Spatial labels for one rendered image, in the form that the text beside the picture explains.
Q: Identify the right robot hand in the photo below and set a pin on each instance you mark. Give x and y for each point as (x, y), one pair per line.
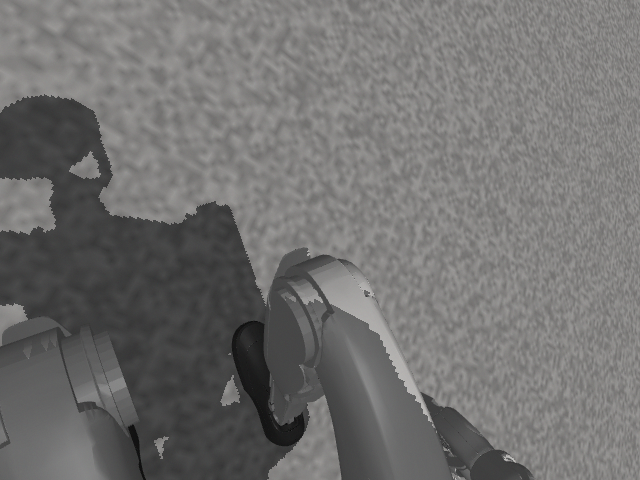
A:
(459, 436)

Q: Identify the right robot foot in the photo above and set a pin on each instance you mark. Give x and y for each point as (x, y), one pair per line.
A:
(248, 354)

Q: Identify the right robot arm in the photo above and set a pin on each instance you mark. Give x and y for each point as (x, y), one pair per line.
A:
(499, 465)

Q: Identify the left robot foot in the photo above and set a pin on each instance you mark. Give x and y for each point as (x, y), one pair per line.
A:
(135, 439)

